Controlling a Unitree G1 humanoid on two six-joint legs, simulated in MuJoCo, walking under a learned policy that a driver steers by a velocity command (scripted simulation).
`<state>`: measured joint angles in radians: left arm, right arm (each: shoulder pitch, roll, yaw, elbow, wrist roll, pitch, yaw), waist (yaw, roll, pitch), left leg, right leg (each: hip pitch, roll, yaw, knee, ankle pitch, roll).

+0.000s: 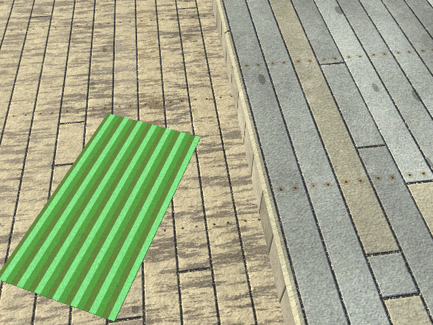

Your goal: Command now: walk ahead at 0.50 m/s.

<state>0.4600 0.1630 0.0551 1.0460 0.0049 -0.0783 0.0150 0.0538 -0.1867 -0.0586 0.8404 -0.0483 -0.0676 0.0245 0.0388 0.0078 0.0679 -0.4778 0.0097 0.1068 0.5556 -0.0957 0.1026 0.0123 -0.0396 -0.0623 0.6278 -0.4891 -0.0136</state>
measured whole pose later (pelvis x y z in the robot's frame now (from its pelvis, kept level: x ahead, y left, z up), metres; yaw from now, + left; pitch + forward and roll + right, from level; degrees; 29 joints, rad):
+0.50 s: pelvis +0.24 +0.04 +0.02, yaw +0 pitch +0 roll +1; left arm 0.09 0.15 0.04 0.92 0.02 -0.03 -0.02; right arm 0.50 -0.14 -0.02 1.06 -0.02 -0.09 -0.02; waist -0.06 -0.02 0.02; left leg 0.11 -0.12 0.10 0.19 -0.31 0.11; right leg -0.59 -0.06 -0.09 0.77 -0.13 -0.04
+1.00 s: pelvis +0.50 +0.05 +0.02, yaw +0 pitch +1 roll -1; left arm 0.49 0.14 0.04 1.06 0.01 -0.10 0.01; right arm 0.10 -0.20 -0.05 0.87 -0.03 -0.01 0.04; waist 0.05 0.05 0.04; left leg -0.69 0.11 0.04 0.78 0.00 0.03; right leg 0.06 0.05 -0.07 0.20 -0.27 -0.05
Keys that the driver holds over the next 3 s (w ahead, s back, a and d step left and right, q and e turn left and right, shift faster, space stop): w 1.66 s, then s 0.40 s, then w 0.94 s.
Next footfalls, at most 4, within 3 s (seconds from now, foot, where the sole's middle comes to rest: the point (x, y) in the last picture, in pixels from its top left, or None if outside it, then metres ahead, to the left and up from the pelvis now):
0.60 right None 0.44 -0.03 -0.76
1.14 left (178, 221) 0.77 0.19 -0.76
1.76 right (218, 155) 1.06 0.07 -0.76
2.22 left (157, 177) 0.95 0.28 -0.76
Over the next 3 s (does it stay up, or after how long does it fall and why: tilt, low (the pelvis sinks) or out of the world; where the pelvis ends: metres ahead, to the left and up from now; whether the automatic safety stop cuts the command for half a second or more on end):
stays up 1.20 0.17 0.03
